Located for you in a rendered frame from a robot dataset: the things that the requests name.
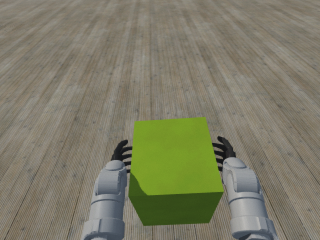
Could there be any carton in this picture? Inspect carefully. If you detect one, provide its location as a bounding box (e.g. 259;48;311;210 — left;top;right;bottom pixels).
128;117;224;226

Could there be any right robot forearm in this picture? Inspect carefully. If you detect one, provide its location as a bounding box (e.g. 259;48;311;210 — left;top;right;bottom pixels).
222;157;279;240

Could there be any left robot hand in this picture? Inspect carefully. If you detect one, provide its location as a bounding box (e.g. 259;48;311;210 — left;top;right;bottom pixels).
111;139;133;173

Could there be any left robot forearm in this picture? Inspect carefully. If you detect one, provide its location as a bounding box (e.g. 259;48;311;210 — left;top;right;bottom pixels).
81;160;127;240

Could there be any right robot hand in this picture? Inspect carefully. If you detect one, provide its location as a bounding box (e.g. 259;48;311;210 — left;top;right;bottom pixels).
212;136;236;172

